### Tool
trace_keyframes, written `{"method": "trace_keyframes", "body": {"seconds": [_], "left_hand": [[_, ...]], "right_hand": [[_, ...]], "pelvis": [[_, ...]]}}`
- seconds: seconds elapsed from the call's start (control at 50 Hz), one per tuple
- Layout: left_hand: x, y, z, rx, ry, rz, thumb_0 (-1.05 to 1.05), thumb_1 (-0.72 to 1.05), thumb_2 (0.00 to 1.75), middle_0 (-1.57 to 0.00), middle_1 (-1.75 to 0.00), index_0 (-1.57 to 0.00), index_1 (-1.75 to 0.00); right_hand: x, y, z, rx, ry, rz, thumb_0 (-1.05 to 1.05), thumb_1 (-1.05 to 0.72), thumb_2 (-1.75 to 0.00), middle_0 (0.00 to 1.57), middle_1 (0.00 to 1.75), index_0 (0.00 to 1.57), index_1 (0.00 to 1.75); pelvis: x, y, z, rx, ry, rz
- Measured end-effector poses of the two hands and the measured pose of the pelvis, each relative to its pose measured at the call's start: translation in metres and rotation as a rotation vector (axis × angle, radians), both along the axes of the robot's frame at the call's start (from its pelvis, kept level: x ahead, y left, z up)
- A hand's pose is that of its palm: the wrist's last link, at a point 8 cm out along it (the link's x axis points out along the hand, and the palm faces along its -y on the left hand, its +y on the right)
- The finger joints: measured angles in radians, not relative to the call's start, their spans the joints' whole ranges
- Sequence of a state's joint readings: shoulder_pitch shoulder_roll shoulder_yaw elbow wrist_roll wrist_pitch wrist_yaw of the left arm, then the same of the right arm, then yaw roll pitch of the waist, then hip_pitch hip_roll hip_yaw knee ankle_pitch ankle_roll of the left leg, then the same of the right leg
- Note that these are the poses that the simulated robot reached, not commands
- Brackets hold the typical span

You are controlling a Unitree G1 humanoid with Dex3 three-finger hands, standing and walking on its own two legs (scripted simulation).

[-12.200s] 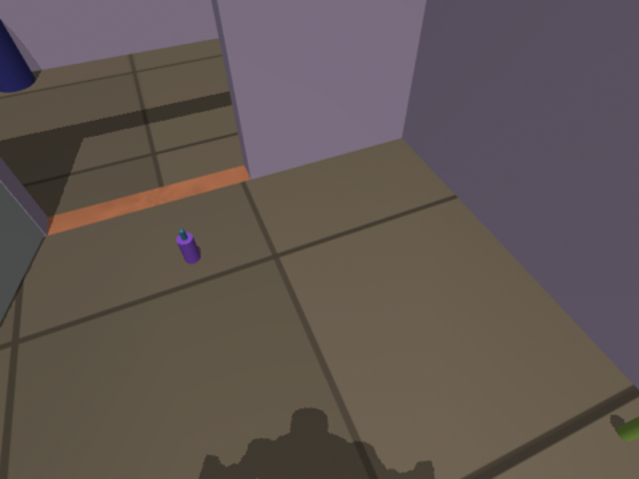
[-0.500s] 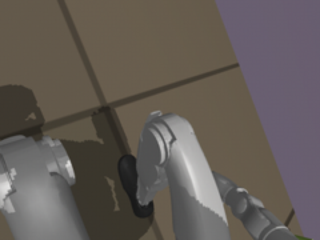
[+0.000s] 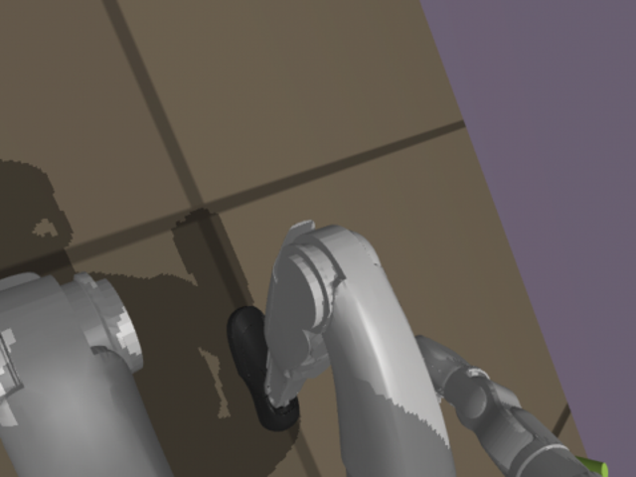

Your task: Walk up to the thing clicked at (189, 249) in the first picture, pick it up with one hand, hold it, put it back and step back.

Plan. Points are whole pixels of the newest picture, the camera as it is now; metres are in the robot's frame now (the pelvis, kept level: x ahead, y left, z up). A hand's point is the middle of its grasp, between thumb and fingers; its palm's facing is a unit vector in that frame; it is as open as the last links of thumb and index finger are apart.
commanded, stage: close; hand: left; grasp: from the side
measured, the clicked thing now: out of the picture +0.45 +0.31 -0.20
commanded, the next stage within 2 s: settle in 0.06 s
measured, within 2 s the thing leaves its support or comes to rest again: leaves its support in 0.60 s
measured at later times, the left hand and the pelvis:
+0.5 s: hand out of the picture +0.44 +0.30 -0.18, palm faces +0.37 -0.93 -0.02, open 6.7 cm; pelvis +0.00 +0.00 +0.00, yaw +0 degrees
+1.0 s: hand out of the picture +0.41 +0.33 -0.06, palm faces +0.35 -0.93 -0.08, open 6.7 cm; pelvis +0.01 -0.01 +0.03, yaw +4 degrees
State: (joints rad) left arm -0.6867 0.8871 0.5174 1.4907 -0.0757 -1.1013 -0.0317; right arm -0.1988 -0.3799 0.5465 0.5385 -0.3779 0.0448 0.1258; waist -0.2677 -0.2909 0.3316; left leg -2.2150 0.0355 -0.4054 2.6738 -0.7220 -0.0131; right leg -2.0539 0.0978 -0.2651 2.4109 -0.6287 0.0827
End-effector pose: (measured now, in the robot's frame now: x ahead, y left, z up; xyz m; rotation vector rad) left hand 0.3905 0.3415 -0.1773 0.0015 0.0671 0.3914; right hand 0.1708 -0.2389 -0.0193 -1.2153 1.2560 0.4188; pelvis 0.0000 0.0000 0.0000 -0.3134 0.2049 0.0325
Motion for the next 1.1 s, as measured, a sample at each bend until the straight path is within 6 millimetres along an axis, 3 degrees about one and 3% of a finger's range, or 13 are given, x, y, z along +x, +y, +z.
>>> {"method": "trace_keyframes", "body": {"seconds": [0.28,0.42,0.6,0.72,0.96,1.1], "left_hand": [[0.009,0.002,0.003,0.010,-0.004,-0.004,-0.02,-0.08,0.96,-0.69,-1.02,-0.86,-1.06],[0.009,0.002,0.003,0.002,-0.005,-0.001,-0.01,-0.10,0.99,-0.70,-1.03,-1.04,-1.21],[-0.002,0.002,0.009,0.002,0.006,-0.023,-0.01,-0.13,1.02,-0.73,-1.01,-1.05,-1.19],[-0.016,0.008,0.034,0.010,0.005,-0.023,-0.01,-0.14,1.04,-0.74,-1.00,-1.06,-1.18],[-0.020,0.032,0.111,0.069,-0.014,-0.025,-0.01,-0.14,1.03,-0.76,-0.98,-1.08,-1.17],[-0.021,0.028,0.130,0.058,0.015,-0.050,-0.01,-0.14,1.01,-0.76,-0.98,-1.08,-1.16]], "right_hand": [[-0.004,0.001,0.000,0.002,0.015,-0.019,-0.01,-0.89,-0.90,0.20,0.30,0.21,0.30],[-0.003,0.002,-0.001,0.006,0.018,-0.026,-0.01,-0.90,-0.90,0.20,0.30,0.21,0.30],[0.000,0.000,-0.002,0.022,0.007,-0.059,-0.01,-0.90,-0.90,0.20,0.30,0.21,0.30],[0.002,0.001,-0.002,0.056,-0.003,-0.104,-0.01,-0.91,-0.90,0.20,0.30,0.21,0.30],[0.008,0.001,-0.009,0.183,-0.068,-0.244,0.00,-0.91,-0.90,0.20,0.30,0.21,0.30],[0.009,-0.002,-0.017,0.240,-0.086,-0.332,0.00,-0.90,-0.90,0.20,0.30,0.21,0.30]], "pelvis": [[0.001,0.001,0.001,-0.007,0.009,-0.001],[0.002,0.001,0.003,-0.007,0.015,0.001],[0.002,-0.002,0.006,0.005,0.031,0.010],[0.004,-0.005,0.015,0.019,0.069,0.024],[0.007,-0.007,0.032,0.049,0.168,0.053],[0.011,-0.009,0.036,0.074,0.218,0.067]]}}
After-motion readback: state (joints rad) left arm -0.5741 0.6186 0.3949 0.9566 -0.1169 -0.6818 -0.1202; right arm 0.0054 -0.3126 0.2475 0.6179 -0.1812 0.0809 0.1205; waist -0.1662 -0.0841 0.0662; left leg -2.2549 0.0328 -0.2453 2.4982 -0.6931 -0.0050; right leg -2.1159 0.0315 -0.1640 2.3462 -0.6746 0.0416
